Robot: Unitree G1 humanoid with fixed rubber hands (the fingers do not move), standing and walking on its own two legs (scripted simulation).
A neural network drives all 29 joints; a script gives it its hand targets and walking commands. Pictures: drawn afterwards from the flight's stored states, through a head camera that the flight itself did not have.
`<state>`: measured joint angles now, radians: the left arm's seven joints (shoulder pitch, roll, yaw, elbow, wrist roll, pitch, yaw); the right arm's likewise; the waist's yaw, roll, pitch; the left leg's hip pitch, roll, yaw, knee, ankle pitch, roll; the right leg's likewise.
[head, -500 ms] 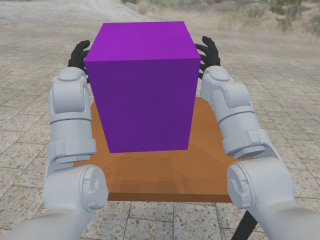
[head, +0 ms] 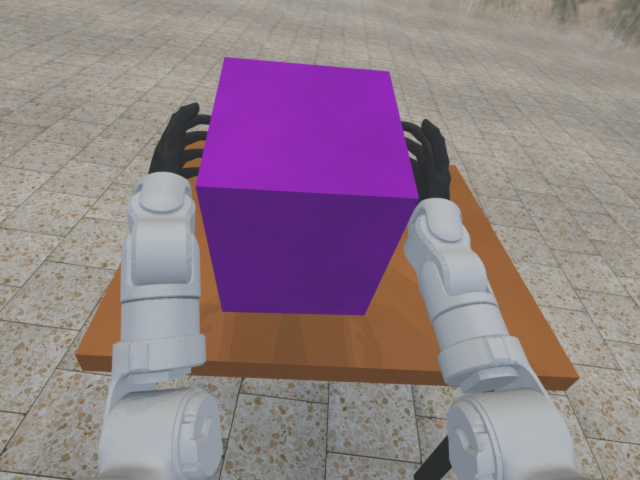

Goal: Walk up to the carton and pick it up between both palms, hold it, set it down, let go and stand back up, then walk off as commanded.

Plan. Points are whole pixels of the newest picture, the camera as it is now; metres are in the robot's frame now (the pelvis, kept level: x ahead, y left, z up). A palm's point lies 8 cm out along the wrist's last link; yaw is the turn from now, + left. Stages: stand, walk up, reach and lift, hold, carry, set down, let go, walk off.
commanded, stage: set down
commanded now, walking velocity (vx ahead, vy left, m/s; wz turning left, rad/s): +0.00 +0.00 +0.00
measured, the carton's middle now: (301, 198) +0.43 -0.02 +0.18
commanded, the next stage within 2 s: none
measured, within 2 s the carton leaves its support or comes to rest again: neither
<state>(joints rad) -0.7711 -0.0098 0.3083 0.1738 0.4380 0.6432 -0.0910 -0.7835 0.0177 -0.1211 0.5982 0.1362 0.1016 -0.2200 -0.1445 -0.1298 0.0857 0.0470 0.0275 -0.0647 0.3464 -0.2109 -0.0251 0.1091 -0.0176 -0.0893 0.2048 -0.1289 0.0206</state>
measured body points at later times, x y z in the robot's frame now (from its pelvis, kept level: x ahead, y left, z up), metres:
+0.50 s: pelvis -0.01 +0.00 +0.00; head -0.04 +0.04 +0.45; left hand +0.41 +0.11 +0.22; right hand +0.37 -0.18 +0.23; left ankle +0.00 +0.13 -0.75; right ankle +0.00 -0.13 -0.75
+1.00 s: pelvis +0.00 +0.00 +0.00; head -0.01 +0.04 +0.45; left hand +0.44 +0.09 +0.18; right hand +0.38 -0.20 +0.19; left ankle +0.00 +0.13 -0.75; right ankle +0.00 -0.13 -0.75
